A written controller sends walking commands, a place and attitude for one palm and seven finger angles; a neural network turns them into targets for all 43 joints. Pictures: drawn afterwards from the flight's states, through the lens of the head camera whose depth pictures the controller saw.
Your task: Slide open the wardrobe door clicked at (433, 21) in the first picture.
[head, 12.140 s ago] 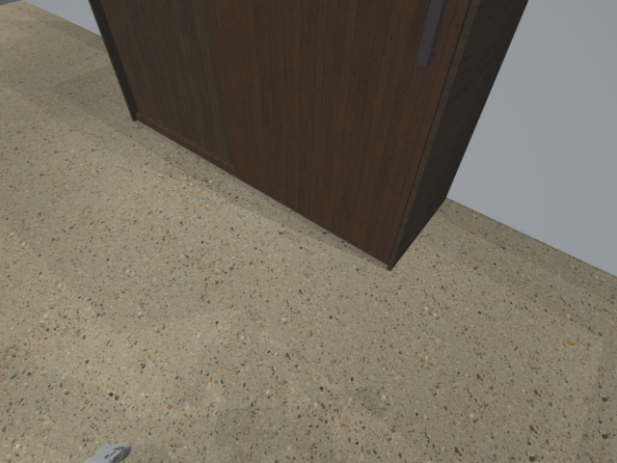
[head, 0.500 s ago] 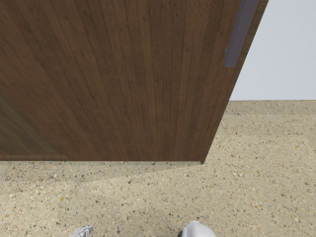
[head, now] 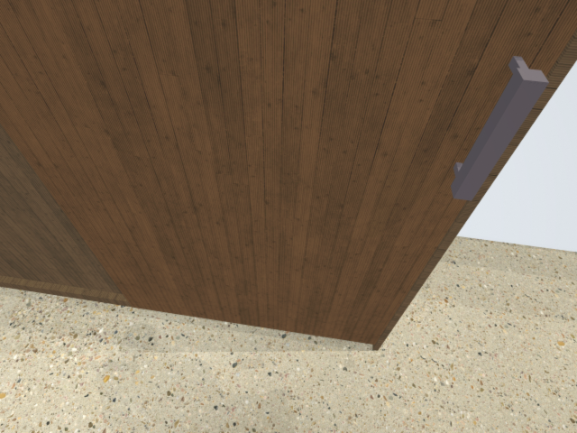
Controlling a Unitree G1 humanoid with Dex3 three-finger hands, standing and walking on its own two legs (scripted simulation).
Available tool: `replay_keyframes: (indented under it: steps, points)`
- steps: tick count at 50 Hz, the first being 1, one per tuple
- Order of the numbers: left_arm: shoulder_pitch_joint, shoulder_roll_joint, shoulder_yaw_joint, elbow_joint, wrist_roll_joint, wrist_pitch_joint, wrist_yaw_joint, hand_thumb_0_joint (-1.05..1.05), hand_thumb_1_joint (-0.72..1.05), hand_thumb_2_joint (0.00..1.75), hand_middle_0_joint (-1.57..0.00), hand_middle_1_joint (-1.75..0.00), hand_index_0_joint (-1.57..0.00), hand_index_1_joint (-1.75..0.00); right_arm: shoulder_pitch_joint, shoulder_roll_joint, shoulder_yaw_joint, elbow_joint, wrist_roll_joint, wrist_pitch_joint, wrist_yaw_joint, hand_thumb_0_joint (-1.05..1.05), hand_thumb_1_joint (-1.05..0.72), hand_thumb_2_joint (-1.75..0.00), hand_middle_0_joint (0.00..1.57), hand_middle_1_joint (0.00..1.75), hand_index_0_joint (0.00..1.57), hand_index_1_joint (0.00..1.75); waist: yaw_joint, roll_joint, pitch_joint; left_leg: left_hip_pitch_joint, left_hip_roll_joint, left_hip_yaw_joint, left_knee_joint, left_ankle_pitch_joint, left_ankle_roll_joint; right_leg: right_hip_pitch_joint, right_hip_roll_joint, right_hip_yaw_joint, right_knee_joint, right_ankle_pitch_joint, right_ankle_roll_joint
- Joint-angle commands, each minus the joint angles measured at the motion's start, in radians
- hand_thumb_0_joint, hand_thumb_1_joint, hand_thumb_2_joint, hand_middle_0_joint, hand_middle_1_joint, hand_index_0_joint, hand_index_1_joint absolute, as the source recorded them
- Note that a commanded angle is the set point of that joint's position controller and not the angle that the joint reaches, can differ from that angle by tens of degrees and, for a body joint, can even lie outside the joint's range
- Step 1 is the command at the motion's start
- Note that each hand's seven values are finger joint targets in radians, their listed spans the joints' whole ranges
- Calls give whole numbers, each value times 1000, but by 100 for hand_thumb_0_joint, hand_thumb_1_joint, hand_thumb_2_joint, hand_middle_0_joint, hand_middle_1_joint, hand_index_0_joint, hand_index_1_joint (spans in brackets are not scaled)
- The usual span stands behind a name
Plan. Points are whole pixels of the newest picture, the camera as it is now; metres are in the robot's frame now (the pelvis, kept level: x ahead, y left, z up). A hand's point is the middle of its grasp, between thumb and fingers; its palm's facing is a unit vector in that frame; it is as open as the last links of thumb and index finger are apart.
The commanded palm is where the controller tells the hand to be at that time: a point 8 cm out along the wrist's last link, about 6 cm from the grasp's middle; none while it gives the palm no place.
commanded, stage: come to a stop and stand still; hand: right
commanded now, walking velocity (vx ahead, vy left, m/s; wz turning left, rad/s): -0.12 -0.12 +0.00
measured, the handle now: (487, 133) +0.49 -0.22 +0.19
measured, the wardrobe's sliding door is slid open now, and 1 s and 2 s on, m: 0.00 0.00 0.00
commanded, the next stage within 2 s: look again from close up in 1.30 s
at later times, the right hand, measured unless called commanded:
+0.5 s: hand out of the picture -0.06 -0.22 -0.17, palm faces +0.09 +0.98 -0.18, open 7.3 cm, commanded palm none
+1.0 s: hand out of the picture -0.01 -0.17 -0.16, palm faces +0.03 +0.97 -0.24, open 7.2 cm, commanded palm none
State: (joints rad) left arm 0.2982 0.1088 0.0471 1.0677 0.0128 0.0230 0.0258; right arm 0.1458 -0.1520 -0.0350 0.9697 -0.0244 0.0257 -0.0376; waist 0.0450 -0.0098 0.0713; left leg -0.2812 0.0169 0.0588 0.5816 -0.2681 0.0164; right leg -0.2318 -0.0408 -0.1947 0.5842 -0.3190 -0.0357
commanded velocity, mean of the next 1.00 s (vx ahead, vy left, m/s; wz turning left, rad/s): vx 0.06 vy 0.01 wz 0.00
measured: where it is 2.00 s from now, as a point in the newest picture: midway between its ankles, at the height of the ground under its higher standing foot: outside the picture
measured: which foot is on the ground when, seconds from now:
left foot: down 0.00-0.36, up 0.38-0.70, down 0.72-1.00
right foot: up 0.00-0.32, down 0.34-1.00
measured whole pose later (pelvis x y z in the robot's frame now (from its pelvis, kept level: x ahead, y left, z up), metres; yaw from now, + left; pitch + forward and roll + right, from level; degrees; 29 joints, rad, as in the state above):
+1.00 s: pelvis -0.05 +0.01 +0.00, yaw -1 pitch -1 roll +0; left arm 0.34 0.13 -0.01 1.09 0.02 -0.03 0.03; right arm 0.24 -0.15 -0.01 1.09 -0.01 -0.03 -0.04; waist 0.02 -0.05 0.00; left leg -0.24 -0.01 0.06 0.56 -0.31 0.03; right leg -0.17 -0.03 -0.03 0.54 -0.35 0.02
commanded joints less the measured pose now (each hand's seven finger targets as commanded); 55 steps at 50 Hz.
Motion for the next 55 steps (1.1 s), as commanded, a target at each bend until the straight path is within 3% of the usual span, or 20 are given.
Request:
replay_keyframes:
  steps: [1, 6, 12, 15, 16, 18, 19, 24, 29, 33, 34, 35, 36, 38, 40, 42, 44, 46, 50, 55]
  points:
    - [30, 82, 31, -74, -10, 13, 10, 0, 90, 90, -20, -30, -20, -30, 147, -179, -42, -8, 3, -31, -16, 0, -90, -90, 20, 30, 20, 30, -66, 183, -166, 194, 370, -288, -143, 998, 224, -135, 16, 117, 301, -271, 68]
    - [11, 88, 34, -75, -3, 34, 1, 0, 90, 90, -20, -30, -20, -30, 60, -166, -46, -34, -4, -29, -23, 0, -90, -90, 20, 30, 20, 30, -47, 84, -157, 137, 298, -222, -191, 651, 197, -185, 12, 206, 484, -200, 80]
    - [-1, 102, 19, -81, -3, 10, -15, 0, 90, 90, -20, -30, -20, -30, 91, -192, -50, -4, -12, -26, -7, 0, -90, -90, 20, 30, 20, 30, -76, 205, -141, 98, 243, -273, -299, 112, 155, -67, 26, 158, 127, -151, 72]
    - [128, 99, 6, -27, -1, -5, -13, 0, 90, 90, -20, -30, -20, -30, 40, -180, -45, 6, 1, -19, 0, 0, -90, -90, 20, 30, 20, 30, -13, 188, -127, -54, 174, -220, -309, -185, 69, 169, 40, 130, -162, -3, 56]
    - [147, 122, 8, -17, 2, -13, -9, 0, 90, 90, -20, -30, -20, -30, 40, -152, -37, 4, 8, -15, 4, 0, -90, -90, 20, 30, 20, 30, -9, 106, -117, -127, 123, -182, -258, -243, 26, 228, 5, 182, -228, -15, 43]
    - [104, 228, 23, -49, 17, -18, -2, 0, 90, 90, -20, -30, -20, -30, 41, -77, -25, -12, 15, -9, 16, 0, -90, -90, 20, 30, 20, 30, -11, -217, 5, -180, -7, -17, 38, -173, -37, 17, -262, 515, -470, -397, -60]
    - [21, 246, 22, -74, 21, -19, -2, 0, 90, 90, -20, -30, -20, -30, 27, -83, -30, -11, 5, -6, 20, 0, -90, -90, 20, 30, 20, 30, -25, -243, 81, -163, 1, -34, 181, -141, -38, -120, -317, 585, -546, -489, -112]
    - [19, 193, 5, -69, 11, -44, 11, 0, 90, 90, -20, -30, -20, -30, 122, -82, -34, 48, -7, -17, 39, 0, -90, -90, 20, 30, 20, 30, -50, -119, 133, -288, 5, -63, 403, -59, -46, 7, -209, 391, -468, -144, -91]
    - [131, 184, 11, -25, 16, -46, 19, 0, 90, 90, -20, -30, -20, -30, 50, -61, -16, 23, 2, -26, 38, 0, -90, -90, 20, 30, 20, 30, 6, -129, 44, -238, 29, -30, 192, -118, -60, 174, -233, 366, -371, 223, -120]
    - [110, 186, 14, -6, 11, -39, 20, 0, 90, 90, -20, -30, -20, -30, 119, -42, -9, 58, 13, -36, 30, 0, -90, -90, 20, 30, 20, 30, -25, -150, -28, 6, -4, 6, -67, -37, -50, 111, -201, 324, -245, 429, -95]
    - [102, 180, 12, -3, 6, -39, 20, 0, 90, 90, -20, -30, -20, -30, 166, -41, -9, 83, 14, -41, 28, 0, -90, -90, 20, 30, 20, 30, -49, -128, -51, 97, -3, 13, -171, 81, -50, 78, -170, 297, -206, 393, -63]
    - [-64, 187, -1, -47, -11, -68, 3, 0, 90, 90, -20, -30, -20, -30, 300, -105, -3, 162, 4, -63, -22, 0, -90, -90, 20, 30, 20, 30, -139, -22, -43, 133, 103, -133, -215, 316, -7, -38, -131, 176, 40, 316, 19]
    - [-16, 80, -18, -95, -2, -50, -7, 0, 90, 90, -20, -30, -20, -30, 278, -165, -5, 128, 6, -74, -14, 0, -90, -90, 20, 30, 20, 30, -72, 168, -24, 86, 217, -270, -296, 204, 38, -131, -14, 159, 90, -135, 36]
    - [73, 41, -30, -81, 10, -43, -18, 0, 90, 90, -20, -30, -20, -30, 198, -160, 7, 91, 0, -81, -3, 0, -90, -90, 20, 30, 20, 30, -34, 50, -89, 38, 238, -227, -311, 3, 118, -50, 8, 130, 112, -165, 40]
    - [134, 60, -31, -41, 10, -44, -17, 0, 90, 90, -20, -30, -20, -30, 157, -127, -8, 81, 7, -90, -13, 0, -90, -90, 20, 30, 20, 30, -3, 245, -158, 110, 181, -190, -236, 211, 120, -48, -4, 162, 113, -85, 35]
    - [156, 63, -37, -25, 4, -54, -8, 0, 90, 90, -20, -30, -20, -30, 131, -98, 3, 81, 13, -84, -16, 0, -90, -90, 20, 30, 20, 30, 5, 172, -157, 102, 165, -152, -171, 276, 105, 33, -7, 167, -54, 9, 39]
    - [155, 87, -41, -7, 10, -68, -5, 0, 90, 90, -20, -30, -20, -30, 132, -81, 10, 77, 18, -73, -11, 0, -90, -90, 20, 30, 20, 30, -13, -76, -89, 58, 95, -94, -83, 210, 57, 42, -69, 234, -136, 248, 21]
    - [93, 99, -44, -12, 10, -65, 5, 0, 90, 90, -20, -30, -20, -30, 140, -79, 12, 83, 17, -62, -8, 0, -90, -90, 20, 30, 20, 30, -44, -190, -3, 80, 57, -75, -80, 130, 33, -46, -99, 266, -176, 322, 0]
    - [103, 94, -48, -9, 5, -58, 12, 0, 90, 90, -20, -30, -20, -30, 169, -96, 15, 104, 16, -70, -2, 0, -90, -90, 20, 30, 20, 30, -34, 15, 10, 81, 96, -112, -137, 266, 44, -15, -59, 226, -160, 208, 20]
    - [99, 104, -45, 10, 5, -55, 9, 0, 90, 90, -20, -30, -20, -30, 165, -106, 13, 92, 14, -73, -3, 0, -90, -90, 20, 30, 20, 30, -31, 77, -10, 96, 109, -119, -163, 277, 44, 16, -46, 215, -171, 181, 23]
